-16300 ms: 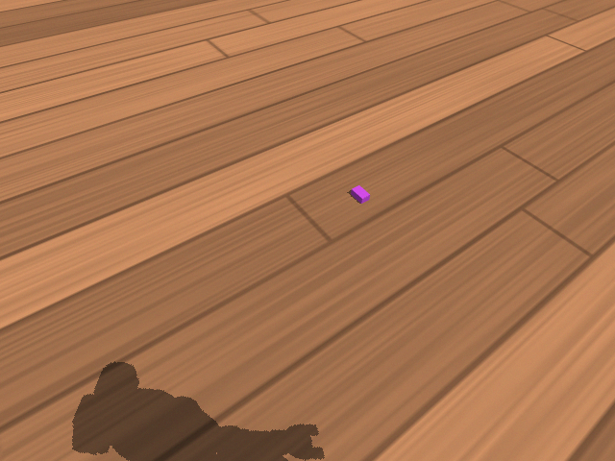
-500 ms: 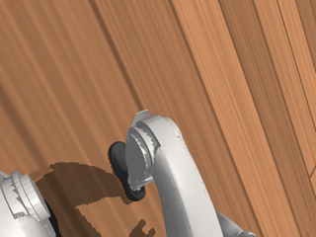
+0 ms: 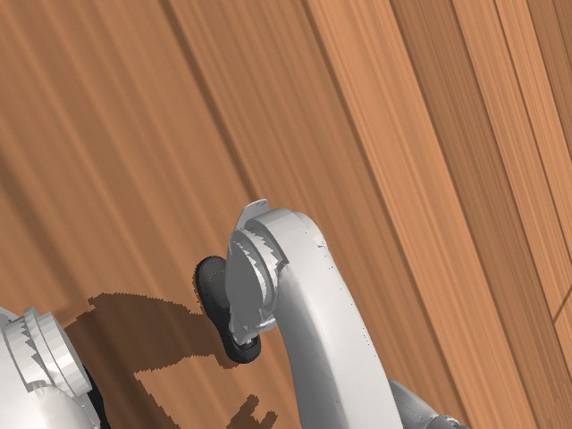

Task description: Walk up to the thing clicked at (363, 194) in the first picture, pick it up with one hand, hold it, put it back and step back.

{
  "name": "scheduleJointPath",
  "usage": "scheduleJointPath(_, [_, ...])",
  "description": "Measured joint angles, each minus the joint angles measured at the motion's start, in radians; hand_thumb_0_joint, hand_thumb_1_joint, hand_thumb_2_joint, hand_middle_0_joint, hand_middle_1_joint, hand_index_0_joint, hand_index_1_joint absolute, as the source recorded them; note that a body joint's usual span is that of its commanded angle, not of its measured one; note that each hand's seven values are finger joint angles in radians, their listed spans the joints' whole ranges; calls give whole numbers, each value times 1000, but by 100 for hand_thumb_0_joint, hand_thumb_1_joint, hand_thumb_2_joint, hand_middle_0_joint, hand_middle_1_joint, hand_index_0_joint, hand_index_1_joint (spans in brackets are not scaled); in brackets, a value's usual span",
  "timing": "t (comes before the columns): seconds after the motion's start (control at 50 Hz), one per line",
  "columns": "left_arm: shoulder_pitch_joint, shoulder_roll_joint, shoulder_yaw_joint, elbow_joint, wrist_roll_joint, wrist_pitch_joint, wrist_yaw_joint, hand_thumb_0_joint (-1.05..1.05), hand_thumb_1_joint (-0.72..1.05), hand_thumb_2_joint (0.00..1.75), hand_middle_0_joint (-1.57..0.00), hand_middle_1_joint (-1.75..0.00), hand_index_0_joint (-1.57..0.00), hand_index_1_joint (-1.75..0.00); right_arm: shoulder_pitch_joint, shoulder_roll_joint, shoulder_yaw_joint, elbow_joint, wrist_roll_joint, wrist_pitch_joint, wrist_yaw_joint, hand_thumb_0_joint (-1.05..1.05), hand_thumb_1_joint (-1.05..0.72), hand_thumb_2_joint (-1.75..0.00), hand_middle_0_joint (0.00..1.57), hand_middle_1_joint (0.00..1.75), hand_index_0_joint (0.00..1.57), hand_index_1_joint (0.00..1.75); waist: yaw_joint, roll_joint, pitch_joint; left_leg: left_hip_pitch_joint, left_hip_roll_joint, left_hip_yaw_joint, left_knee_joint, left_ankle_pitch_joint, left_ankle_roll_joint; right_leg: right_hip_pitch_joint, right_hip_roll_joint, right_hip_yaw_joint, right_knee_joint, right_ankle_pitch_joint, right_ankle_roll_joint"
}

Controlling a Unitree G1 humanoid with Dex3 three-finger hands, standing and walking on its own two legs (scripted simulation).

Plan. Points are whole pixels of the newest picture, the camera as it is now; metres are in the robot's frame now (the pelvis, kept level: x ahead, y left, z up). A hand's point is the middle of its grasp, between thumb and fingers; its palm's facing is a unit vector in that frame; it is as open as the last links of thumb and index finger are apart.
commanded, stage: close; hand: left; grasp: from above
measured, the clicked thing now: out of the picture +0.48 +0.31 -0.30
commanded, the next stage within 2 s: settle in 0.96 s
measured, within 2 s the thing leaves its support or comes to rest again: leaves its support in 1.34 s
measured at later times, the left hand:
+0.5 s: hand out of the picture +0.47 +0.31 -0.27, palm faces -0.44 -0.15 -0.89, open 8.8 cm
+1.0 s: hand out of the picture +0.47 +0.31 -0.26, palm faces -0.44 -0.15 -0.89, open 7.6 cm
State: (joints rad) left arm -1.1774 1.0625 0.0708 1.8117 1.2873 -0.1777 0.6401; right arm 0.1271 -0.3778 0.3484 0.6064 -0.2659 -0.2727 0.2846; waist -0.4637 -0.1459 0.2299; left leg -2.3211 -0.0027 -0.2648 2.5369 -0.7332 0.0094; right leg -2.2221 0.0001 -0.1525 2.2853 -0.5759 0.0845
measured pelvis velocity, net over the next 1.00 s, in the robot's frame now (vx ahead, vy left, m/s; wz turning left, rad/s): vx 0.00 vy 0.00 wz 0.00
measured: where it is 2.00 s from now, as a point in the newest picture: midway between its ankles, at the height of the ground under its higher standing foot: (170, 377)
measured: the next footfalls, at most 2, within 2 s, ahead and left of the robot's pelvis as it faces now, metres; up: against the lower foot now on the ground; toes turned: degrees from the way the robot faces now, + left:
none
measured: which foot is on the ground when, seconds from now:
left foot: down 0.00-1.00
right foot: down 0.00-1.00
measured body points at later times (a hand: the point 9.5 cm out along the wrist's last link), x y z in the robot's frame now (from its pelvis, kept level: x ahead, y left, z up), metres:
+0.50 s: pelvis +0.00 +0.00 +0.00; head +0.30 +0.13 +0.31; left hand +0.49 +0.31 -0.22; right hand +0.03 -0.24 -0.04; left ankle +0.06 +0.12 -0.28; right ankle +0.14 -0.13 -0.28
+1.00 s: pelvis +0.00 +0.00 +0.00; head +0.29 +0.13 +0.31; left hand +0.49 +0.31 -0.21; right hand +0.02 -0.24 -0.04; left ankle +0.06 +0.12 -0.28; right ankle +0.14 -0.13 -0.28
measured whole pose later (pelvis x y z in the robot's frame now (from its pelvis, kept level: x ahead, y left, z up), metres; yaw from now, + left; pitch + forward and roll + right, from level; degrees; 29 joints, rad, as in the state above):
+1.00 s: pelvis +0.00 +0.00 +0.00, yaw +0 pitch +28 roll -16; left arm -1.17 1.09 0.08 1.78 1.28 -0.19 0.61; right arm 0.14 -0.37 0.37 0.60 -0.26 -0.24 0.25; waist -0.46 -0.15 0.24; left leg -2.33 0.00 -0.27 2.53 -0.72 0.01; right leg -2.23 0.00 -0.15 2.28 -0.56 0.08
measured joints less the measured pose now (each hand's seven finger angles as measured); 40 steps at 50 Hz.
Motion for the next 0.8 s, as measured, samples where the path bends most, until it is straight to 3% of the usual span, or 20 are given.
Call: scheduleJointPath(0.8, [10, 17, 1, -38, -19, -8, -39, 1, 43, 10, -81, -37, -86, -29, 10, 6, 16, -7, 8, 24, -25, 0, -90, -90, 20, 30, 20, 30, 4, -1, 11, -2, 3, 1, -9, 10, -1, -4, 3, 0, -9, 12, -1])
